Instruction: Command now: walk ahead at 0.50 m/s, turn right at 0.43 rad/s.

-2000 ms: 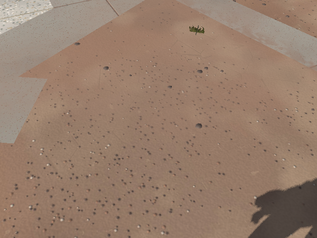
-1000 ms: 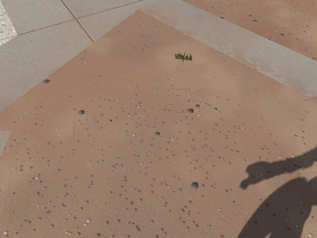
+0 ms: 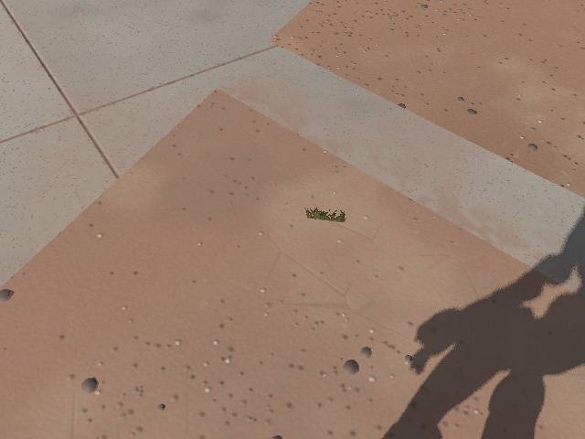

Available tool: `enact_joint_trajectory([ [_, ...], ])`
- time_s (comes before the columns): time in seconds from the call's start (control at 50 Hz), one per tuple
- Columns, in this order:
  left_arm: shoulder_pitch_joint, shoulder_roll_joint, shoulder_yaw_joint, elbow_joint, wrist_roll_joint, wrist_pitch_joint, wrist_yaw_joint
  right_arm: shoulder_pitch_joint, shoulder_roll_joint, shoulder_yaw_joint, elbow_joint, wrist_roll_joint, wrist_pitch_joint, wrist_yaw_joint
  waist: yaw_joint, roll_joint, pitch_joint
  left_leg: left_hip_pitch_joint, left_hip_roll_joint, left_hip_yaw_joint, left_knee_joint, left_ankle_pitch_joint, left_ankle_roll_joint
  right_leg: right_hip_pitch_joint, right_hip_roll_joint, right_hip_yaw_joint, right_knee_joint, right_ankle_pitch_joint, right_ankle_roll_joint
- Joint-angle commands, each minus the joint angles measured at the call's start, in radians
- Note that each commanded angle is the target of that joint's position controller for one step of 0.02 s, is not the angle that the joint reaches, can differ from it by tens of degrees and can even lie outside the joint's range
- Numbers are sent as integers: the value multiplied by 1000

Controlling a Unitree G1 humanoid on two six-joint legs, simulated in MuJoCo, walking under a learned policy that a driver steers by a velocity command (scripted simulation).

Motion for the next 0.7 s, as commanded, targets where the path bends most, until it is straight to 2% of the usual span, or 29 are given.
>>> enact_joint_trajectory([
  [0.02, 39, 35, 19, -59, 2, 19, 3, -34, -109, -25, -36, -7, -23, -8, 25, 137, -10, 51, 269, -171, -266, 107, 129, -112, -72, 54, -8, 109, 5],
  [0.08, -22, 30, 21, -102, 19, 19, -4, -37, -137, -30, -30, -13, -14, -29, 32, 114, 21, 49, 249, -35, -237, 422, 127, -125, -50, 24, -188, 236, 32],
  [0.12, -88, 5, 10, -130, 26, 14, -20, -40, -157, -34, -35, -9, 0, -45, 14, 109, 18, 43, 223, 43, -213, 503, 113, -64, -28, -40, -339, 333, 33],
  [0.16, -149, -1, 6, -162, 30, 16, -37, -8, -177, -37, -29, 1, 16, -57, -14, 99, 3, 99, 241, 61, -180, 552, 115, -48, -8, -78, -423, 376, 31],
  [0.22, -175, 29, 15, -206, 31, 27, -59, 4, -203, -48, -26, 25, 46, -65, -10, 114, -18, 218, 285, 62, -93, 603, 101, -50, 12, -91, -492, 293, 3],
  [0.26, -128, 69, 32, -218, 34, 31, -69, -23, -219, -57, -41, 40, 64, -72, 28, 134, -50, 253, 296, 64, 29, 732, 78, 14, 54, -120, -516, 192, -32],
  [0.28, -57, 98, 47, -207, 32, 29, -71, -37, -218, -59, -50, 44, 73, -75, 65, 126, -85, 253, 278, 72, 150, 756, 57, 95, 86, -135, -564, 191, -56],
  [0.3, 50, 144, 70, -181, 32, 22, -61, -34, -198, -53, -56, 42, 80, -73, 118, 76, -141, 210, 219, 95, 342, 666, 12, 251, 126, -134, -671, 318, -89],
  [0.32, 86, 244, 95, -190, 37, 24, -34, 21, -145, -34, -73, 3, 75, -63, 102, -109, -215, -14, 141, 101, 630, 224, -58, 484, -43, 106, -662, 775, -157],
  [0.34, 29, 309, 93, -230, 58, 25, -27, 116, -72, -9, -100, -31, 63, -45, -7, -240, -336, -341, -65, -22, 964, -581, -124, 731, -281, 550, -641, 1070, -388],
  [0.36, 33, 238, 76, -253, 53, 24, -38, 75, -145, -22, -89, 2, 55, -30, 64, -85, -450, -377, -33, -217, 1034, -544, -102, 722, -283, 567, -713, 856, -401],
  [0.38, -39, 199, 66, -271, 42, 19, -40, -1, -162, -28, -114, 32, 56, -28, 55, -37, -331, -435, 2, -217, 1005, -448, -80, 625, -236, 461, -747, 684, -350],
  [0.4, -92, 164, 57, -272, 22, 21, -35, -32, -154, -29, -110, 24, 62, -40, 31, 41, -223, -443, 41, -207, 925, -368, -78, 498, -179, 374, -776, 538, -284],
  [0.42, -127, 139, 49, -279, 19, 27, -26, -48, -165, -35, -110, 8, 73, -53, 12, 44, -165, -410, 65, -210, 846, -314, -78, 382, -146, 332, -800, 446, -247],
  [0.44, -133, 129, 45, -283, 27, 31, -20, -37, -173, -41, -112, 4, 83, -55, -12, 17, -160, -343, 72, -210, 791, -268, -72, 300, -111, 312, -833, 317, -231],
  [0.46, -136, 135, 47, -290, 36, 31, -15, -28, -163, -41, -114, 2, 87, -53, -20, -13, -163, -310, 61, -199, 745, -225, -70, 260, -86, 312, -863, 202, -226],
  [0.52, -119, 152, 54, -301, 29, 24, 4, -62, -135, -34, -129, 2, 78, -52, -3, -57, -149, -309, 46, -197, 552, -161, -84, 241, -54, 333, -920, -73, -222],
  [0.6, -87, 171, 59, -300, 25, 23, 17, -125, -132, -31, -149, 7, 52, -44, 29, -79, -135, -290, 28, -207, 362, -93, -102, 257, -51, 370, -918, -139, -201],
  [0.7, -62, 171, 58, -302, 20, 36, 13, -145, -139, -32, -165, 23, 15, -26, 41, -99, -110, -191, -5, -196, 214, -111, -84, 235, -42, 431, -890, -207, -192],
])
